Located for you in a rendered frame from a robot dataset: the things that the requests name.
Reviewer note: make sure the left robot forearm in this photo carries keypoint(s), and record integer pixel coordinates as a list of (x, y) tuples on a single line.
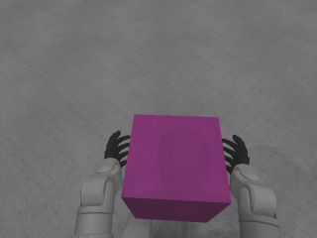
[(97, 200)]

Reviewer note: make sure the robot left thigh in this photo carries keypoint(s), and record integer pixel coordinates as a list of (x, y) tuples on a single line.
[(140, 228)]

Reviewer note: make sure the carton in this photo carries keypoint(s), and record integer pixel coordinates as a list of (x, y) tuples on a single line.
[(176, 169)]

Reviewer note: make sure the robot right hand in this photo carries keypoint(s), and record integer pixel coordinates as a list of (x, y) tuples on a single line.
[(240, 155)]

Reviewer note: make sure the right robot forearm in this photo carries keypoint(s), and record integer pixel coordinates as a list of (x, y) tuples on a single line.
[(257, 204)]

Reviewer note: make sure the robot left hand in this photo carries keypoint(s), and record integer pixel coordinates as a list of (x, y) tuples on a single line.
[(113, 150)]

